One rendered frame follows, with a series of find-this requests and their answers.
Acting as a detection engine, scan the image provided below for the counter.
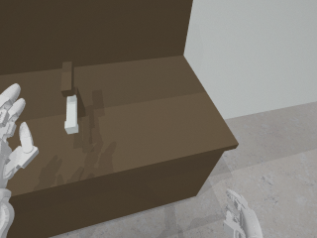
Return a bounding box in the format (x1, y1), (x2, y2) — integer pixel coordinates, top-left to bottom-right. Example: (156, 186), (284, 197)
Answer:
(0, 0), (239, 238)

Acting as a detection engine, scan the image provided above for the left robot forearm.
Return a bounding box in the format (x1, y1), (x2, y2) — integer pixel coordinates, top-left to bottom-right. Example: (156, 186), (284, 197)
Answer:
(0, 188), (15, 238)

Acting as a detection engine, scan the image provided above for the robot left hand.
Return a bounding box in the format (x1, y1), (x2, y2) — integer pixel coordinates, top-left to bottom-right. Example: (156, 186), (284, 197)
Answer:
(0, 83), (39, 188)

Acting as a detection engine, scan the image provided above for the robot right hand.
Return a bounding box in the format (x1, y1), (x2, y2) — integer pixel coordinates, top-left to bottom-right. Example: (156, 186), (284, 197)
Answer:
(223, 189), (264, 238)

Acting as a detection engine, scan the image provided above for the tap lever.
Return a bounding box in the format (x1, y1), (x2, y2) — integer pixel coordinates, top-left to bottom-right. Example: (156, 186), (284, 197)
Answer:
(64, 94), (79, 134)

